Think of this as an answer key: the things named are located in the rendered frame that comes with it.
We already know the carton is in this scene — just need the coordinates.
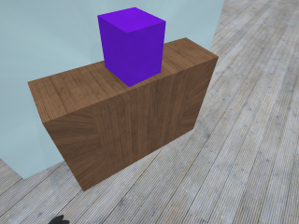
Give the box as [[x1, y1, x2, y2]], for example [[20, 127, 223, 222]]
[[97, 7, 166, 87]]

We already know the pedestal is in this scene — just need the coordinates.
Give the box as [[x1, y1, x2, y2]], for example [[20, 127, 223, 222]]
[[27, 37, 219, 191]]

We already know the left robot hand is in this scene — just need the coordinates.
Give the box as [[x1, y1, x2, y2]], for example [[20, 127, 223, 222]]
[[49, 215, 70, 224]]

